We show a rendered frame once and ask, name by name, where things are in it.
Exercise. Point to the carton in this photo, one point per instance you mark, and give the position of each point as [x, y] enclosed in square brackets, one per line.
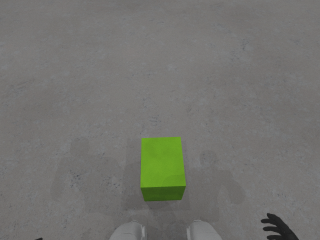
[162, 176]

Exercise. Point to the robot thigh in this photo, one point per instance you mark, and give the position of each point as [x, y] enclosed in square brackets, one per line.
[201, 230]
[130, 231]

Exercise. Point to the left robot thigh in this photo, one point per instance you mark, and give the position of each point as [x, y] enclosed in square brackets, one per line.
[130, 231]

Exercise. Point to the right robot thigh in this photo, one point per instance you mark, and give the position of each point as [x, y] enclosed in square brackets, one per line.
[201, 230]

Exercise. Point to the right robot hand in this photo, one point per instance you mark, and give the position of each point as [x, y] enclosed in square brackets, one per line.
[285, 232]

